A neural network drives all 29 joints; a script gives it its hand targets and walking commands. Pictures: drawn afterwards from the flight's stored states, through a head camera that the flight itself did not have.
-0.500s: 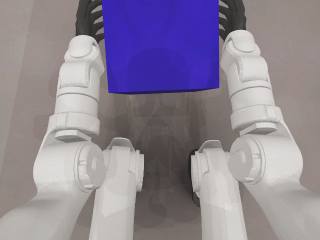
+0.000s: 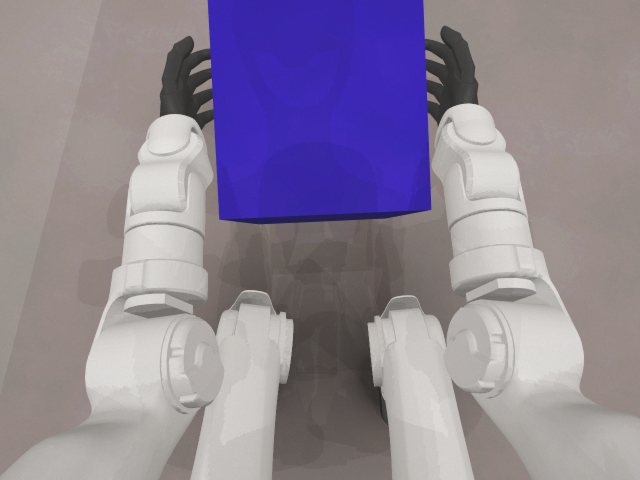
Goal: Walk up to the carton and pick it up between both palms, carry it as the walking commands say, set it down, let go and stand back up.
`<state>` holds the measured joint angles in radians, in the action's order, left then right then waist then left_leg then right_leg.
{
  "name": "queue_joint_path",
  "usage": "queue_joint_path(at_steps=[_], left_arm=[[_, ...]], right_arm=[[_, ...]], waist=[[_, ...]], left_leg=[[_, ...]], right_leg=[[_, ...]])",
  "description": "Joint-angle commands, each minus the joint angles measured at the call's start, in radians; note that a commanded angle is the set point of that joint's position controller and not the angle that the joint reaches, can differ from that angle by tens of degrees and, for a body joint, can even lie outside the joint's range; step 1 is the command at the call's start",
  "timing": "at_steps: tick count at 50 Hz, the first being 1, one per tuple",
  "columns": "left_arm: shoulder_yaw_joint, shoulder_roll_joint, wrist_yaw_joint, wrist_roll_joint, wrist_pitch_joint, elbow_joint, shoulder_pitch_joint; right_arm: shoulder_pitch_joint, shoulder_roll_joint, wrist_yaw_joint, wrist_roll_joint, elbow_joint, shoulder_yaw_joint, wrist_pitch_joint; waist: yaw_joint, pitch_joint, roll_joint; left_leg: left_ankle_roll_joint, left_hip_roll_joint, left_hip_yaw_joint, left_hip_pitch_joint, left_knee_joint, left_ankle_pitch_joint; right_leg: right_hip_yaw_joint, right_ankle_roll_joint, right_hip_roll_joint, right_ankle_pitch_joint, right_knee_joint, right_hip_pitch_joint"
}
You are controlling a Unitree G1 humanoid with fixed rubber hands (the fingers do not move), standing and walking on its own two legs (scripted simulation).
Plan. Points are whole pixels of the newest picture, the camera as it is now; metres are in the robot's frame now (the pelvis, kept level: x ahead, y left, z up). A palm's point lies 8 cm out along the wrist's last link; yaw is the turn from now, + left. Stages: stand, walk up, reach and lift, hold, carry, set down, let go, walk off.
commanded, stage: reach and lift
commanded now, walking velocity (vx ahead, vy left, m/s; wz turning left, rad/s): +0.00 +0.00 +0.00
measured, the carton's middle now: (319, 135) +0.51 +0.02 -0.17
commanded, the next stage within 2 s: none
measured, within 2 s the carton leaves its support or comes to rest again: neither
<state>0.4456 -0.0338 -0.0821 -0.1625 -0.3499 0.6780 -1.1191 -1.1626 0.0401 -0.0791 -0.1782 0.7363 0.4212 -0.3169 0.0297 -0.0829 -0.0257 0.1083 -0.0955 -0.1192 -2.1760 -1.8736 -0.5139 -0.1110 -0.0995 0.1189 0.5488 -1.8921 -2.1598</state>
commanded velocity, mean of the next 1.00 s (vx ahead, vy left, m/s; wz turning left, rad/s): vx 0.00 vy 0.00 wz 0.00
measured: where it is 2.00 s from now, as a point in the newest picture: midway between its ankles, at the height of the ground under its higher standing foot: (320, 387)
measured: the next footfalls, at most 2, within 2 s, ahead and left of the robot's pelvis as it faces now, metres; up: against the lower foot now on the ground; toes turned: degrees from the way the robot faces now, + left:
none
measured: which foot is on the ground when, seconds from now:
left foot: down 0.00-1.00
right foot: down 0.00-1.00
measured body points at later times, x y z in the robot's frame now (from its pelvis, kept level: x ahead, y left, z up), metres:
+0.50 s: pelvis +0.00 +0.00 +0.05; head +0.27 +0.01 +0.41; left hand +0.49 +0.17 -0.03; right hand +0.52 -0.12 -0.03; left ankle +0.11 +0.15 -0.42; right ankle +0.10 -0.14 -0.42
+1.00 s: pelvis +0.02 +0.00 +0.11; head +0.24 +0.01 +0.50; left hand +0.48 +0.17 +0.05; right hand +0.50 -0.12 +0.05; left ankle +0.11 +0.15 -0.42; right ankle +0.10 -0.14 -0.42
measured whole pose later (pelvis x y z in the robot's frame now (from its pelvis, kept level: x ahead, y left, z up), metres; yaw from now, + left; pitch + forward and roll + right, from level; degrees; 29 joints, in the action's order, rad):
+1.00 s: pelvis +0.02 +0.00 +0.11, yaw +0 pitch +40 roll -1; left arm 0.45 0.06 -0.07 -0.22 -0.37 0.63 -0.87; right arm -0.91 -0.04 -0.06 -0.22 0.71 0.43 -0.33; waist 0.03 -0.21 -0.02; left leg 0.09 -0.10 -0.15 -1.75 -1.53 -0.48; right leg -0.13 -0.08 0.13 0.51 -1.54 -1.73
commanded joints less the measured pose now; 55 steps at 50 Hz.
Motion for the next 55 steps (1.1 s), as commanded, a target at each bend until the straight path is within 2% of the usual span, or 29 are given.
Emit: queue_joint_path(at_steps=[1,10,22,55], left_arm=[[-0.521,1.007,0.269,0.137,0.029,-0.028,-0.694],[-0.488,1.026,0.276,0.113,0.013,-0.008,-0.674],[-0.525,1.082,0.278,0.124,-0.004,-0.026,-0.631],[-0.576,1.157,0.279,0.113,0.014,-0.037,-0.382]], right_arm=[[-0.606,-1.024,0.252,0.117,0.022,-0.475,0.004],[-0.594,-1.046,0.260,0.102,0.037,-0.457,-0.009],[-0.548,-1.088,0.266,0.110,0.026,-0.479,-0.021],[-0.308,-1.165,0.262,0.106,0.017,-0.518,-0.001]], waist=[[0.017,-1.132,0.004],[0.022,-1.131,-0.002],[0.017,-1.156,0.007],[0.015,-1.018,0.011]], left_leg=[[-0.046,-0.072,0.242,0.674,0.168,0.287],[-0.050,-0.076,0.240,0.709,0.227,0.250],[-0.048,-0.081,0.233,0.812,0.296,0.262],[-0.050,-0.080,0.195,1.068,0.548,0.302]], right_leg=[[0.215,0.058,0.068,-0.265,0.199,0.579],[0.214,0.057,0.070,-0.225,0.261,0.623],[0.214,0.057,0.077,-0.230,0.330,0.698],[0.176,0.055,0.080,-0.277,0.586,0.957]])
